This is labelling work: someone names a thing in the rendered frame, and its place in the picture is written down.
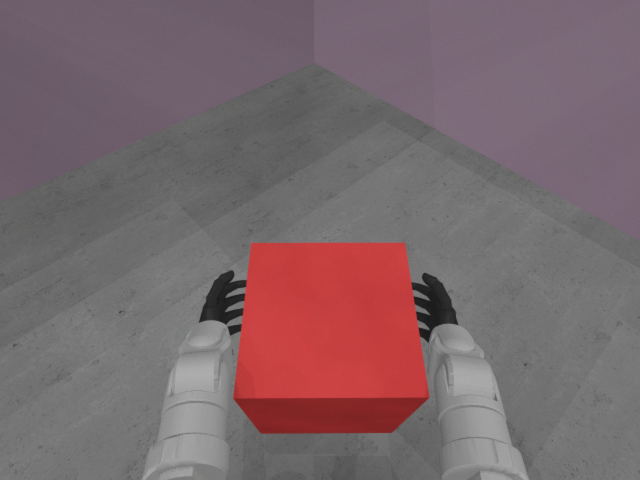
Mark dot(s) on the left robot forearm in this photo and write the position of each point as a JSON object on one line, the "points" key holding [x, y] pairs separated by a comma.
{"points": [[191, 440]]}

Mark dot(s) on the right robot forearm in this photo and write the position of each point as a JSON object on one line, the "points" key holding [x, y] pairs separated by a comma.
{"points": [[476, 444]]}

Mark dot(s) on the left robot hand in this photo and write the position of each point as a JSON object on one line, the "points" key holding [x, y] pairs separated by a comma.
{"points": [[216, 303]]}

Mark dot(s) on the right robot hand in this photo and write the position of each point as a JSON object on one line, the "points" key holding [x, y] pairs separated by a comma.
{"points": [[439, 307]]}

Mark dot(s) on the carton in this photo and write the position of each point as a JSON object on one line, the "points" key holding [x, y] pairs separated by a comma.
{"points": [[329, 339]]}

